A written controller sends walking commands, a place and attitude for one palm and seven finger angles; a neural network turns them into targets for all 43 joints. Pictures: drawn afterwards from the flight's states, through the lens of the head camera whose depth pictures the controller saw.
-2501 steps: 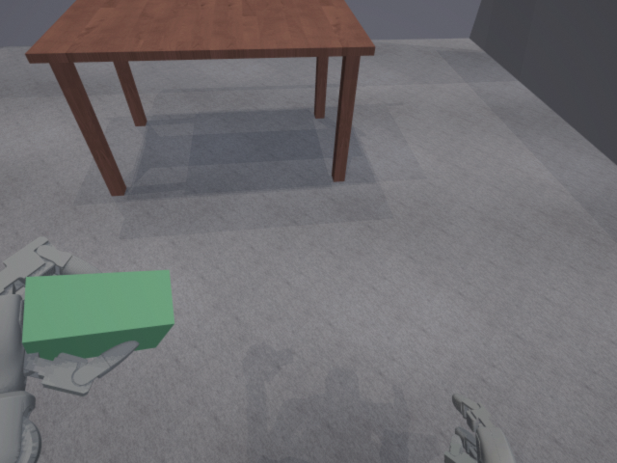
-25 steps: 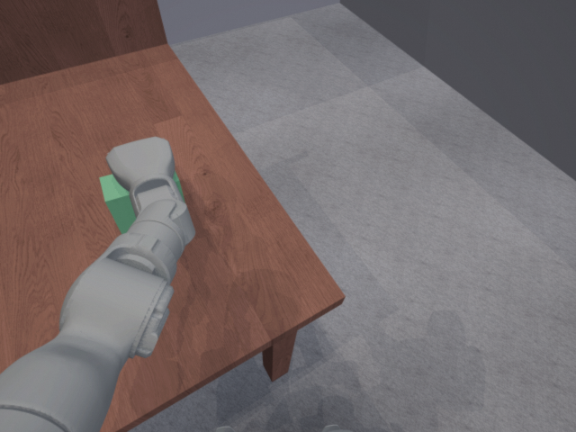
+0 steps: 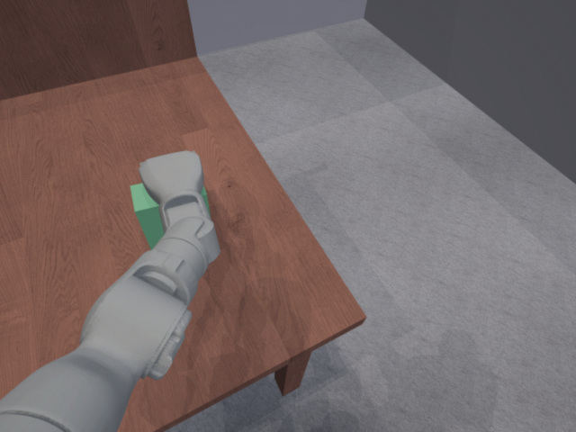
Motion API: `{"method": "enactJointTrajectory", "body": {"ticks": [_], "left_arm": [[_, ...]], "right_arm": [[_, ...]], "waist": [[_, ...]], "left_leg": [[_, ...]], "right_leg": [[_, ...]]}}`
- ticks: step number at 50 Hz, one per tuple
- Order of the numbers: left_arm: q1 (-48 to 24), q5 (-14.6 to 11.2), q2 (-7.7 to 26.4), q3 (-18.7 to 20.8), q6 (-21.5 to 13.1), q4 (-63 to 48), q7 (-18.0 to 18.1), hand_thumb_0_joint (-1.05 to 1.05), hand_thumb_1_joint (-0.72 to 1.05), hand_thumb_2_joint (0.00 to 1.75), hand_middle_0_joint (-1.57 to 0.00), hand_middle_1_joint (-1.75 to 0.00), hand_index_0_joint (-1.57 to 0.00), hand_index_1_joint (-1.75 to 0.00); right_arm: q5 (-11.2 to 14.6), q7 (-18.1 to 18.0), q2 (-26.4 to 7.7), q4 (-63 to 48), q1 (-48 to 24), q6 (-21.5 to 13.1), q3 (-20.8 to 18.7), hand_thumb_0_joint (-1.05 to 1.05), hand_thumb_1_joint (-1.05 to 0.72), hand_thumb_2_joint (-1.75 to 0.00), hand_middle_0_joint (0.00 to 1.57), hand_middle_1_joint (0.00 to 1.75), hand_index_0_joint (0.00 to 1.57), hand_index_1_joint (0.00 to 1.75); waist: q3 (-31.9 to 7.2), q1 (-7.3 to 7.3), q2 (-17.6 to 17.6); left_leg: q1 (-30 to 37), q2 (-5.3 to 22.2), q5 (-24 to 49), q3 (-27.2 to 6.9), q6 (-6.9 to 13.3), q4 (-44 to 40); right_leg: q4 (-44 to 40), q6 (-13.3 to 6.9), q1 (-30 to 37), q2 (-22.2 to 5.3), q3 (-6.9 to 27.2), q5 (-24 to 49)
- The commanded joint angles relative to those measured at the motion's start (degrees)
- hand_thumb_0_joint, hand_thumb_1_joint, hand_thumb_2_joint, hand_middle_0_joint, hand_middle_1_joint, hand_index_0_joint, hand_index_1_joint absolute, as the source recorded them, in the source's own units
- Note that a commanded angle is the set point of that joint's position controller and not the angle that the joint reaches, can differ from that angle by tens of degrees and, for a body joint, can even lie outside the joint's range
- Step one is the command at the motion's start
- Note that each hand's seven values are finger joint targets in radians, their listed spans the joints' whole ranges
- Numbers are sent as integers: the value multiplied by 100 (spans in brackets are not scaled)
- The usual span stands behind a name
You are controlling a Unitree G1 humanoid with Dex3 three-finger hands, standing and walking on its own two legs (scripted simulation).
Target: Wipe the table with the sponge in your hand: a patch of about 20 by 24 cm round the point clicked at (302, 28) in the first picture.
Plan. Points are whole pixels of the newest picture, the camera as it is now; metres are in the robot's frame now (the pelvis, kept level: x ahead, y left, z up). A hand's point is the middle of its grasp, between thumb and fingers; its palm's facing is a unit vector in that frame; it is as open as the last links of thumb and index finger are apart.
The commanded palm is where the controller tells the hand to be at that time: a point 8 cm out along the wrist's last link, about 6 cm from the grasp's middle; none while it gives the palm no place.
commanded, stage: wipe back along the third lane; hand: left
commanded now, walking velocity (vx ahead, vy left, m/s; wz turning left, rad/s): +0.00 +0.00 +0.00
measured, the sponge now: (177, 219) +0.45 +0.18 -0.01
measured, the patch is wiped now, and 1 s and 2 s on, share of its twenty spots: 1.00 1.00 1.00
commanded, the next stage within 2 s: none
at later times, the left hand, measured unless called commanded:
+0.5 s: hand (191, 224) +0.41 +0.15 +0.03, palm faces -0.07 -0.02 -1.00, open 9.7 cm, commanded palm +0.37 +0.12 +0.06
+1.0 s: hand (205, 248) +0.37 +0.12 +0.03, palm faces -0.05 +0.00 -1.00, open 9.7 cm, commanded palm +0.32 +0.09 +0.05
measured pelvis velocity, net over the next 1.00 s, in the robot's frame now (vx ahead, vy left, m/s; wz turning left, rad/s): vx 0.00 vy -0.03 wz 0.04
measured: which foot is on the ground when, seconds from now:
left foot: down 0.00-1.00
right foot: down 0.00-1.00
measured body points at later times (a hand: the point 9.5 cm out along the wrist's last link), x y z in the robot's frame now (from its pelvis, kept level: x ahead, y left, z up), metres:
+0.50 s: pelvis +0.01 -0.02 +0.01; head +0.04 -0.01 +0.46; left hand +0.41 +0.14 +0.08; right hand +0.19 -0.24 -0.10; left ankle +0.01 +0.09 -0.71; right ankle +0.00 -0.13 -0.71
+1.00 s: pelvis +0.00 -0.03 +0.02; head +0.00 -0.05 +0.47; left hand +0.37 +0.12 +0.08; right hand +0.18 -0.26 -0.11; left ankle +0.01 +0.09 -0.71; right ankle +0.00 -0.13 -0.71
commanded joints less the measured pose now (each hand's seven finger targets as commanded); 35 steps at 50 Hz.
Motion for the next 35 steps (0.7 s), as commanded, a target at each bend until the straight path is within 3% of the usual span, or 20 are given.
{"method": "enactJointTrajectory", "body": {"ticks": [1,7,10,17,19,23,26,29,33,35], "left_arm": [[-1215,-74,-163,7,47,-326,-170,0,10,130,-120,-160,-120,-160],[-490,0,-721,-332,-12,-671,-243,0,10,130,-120,-160,-120,-160],[-233,-24,-598,-220,-33,-813,-228,0,10,130,-120,-160,-120,-160],[148,17,-792,-473,171,-1123,-242,0,10,130,-120,-160,-120,-160],[10,-10,-859,-513,185,-1329,-301,0,10,130,-120,-160,-120,-160],[74,53,-627,-440,236,-1300,-352,0,10,130,-120,-160,-120,-160],[142,94,-729,-553,162,-1411,-398,0,10,130,-120,-160,-120,-160],[510,29,-681,-456,110,-1649,-454,0,10,130,-120,-160,-120,-160],[607,101,-869,-706,138,-1635,-420,0,10,130,-120,-160,-120,-160],[754,28,-847,-685,123,-1768,-421,0,10,130,-120,-160,-120,-160]], "right_arm": [[35,-58,-902,-549,-220,-54,-273,0,-90,-90,20,30,20,30],[8,-12,-802,-686,-514,154,-303,0,-90,-90,20,30,20,30],[4,-26,-809,-710,-668,266,-294,0,-90,-90,20,30,20,30],[32,-10,-762,-821,-1062,447,-246,0,-90,-90,20,30,20,30],[58,-33,-722,-876,-1206,472,-247,0,-90,-90,20,30,20,30],[61,-99,-752,-860,-1253,529,-202,0,-90,-90,20,30,20,30],[59,-116,-736,-908,-1291,549,-201,0,-90,-90,20,30,20,30],[63,-130,-721,-1030,-1404,559,-190,0,-90,-90,20,30,20,30],[84,-98,-735,-1008,-1390,578,-202,0,-90,-90,20,30,20,30],[93,-93,-739,-1056,-1440,560,-206,0,-90,-90,20,30,20,30]], "waist": [[-1523,-102,-473],[-1580,51,-605],[-1604,135,-706],[-1218,229,-730],[-1249,241,-645],[-1112,236,-751],[-1109,238,-632],[-1346,375,-774],[-993,306,-871],[-1020,366,-871]], "left_leg": [[1698,120,1515,-226,-101,-623],[1988,99,2058,-180,-123,-600],[2048,73,2250,-146,-139,-611],[2058,-11,2097,-89,-145,-777],[2109,-22,2084,-115,-139,-818],[2087,-67,1744,-93,-135,-913],[2131,-77,1714,-90,-129,-907],[2085,-104,1815,-94,-126,-930],[2077,-98,1587,-84,-117,-952],[2079,-113,1542,-96,-111,-971]], "right_leg": [[-414,-310,741,85,-329,1586],[-418,-357,1087,58,-342,2241],[-427,-367,1355,20,-296,2594],[-588,-397,1612,-30,-269,2701],[-611,-415,1653,-40,-254,2651],[-732,-399,1707,-52,-205,2350],[-729,-414,1693,-56,-199,2298],[-718,-425,2016,-77,-145,2573],[-796,-412,1788,-60,-156,2234],[-808,-419,1864,-60,-137,2195]]}}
